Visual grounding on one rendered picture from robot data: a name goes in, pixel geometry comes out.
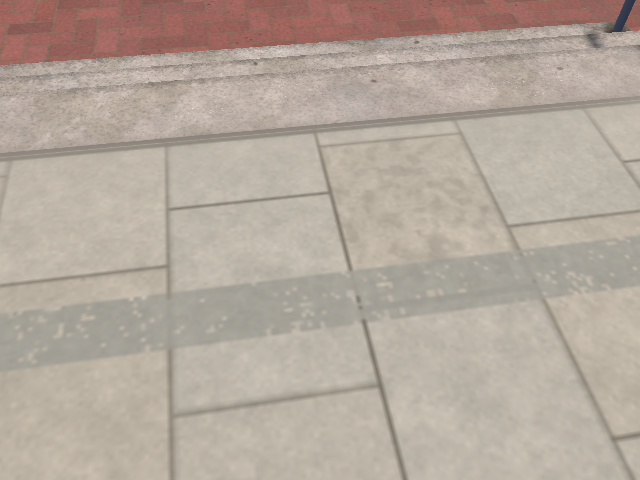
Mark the stairs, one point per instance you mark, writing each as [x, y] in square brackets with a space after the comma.
[68, 74]

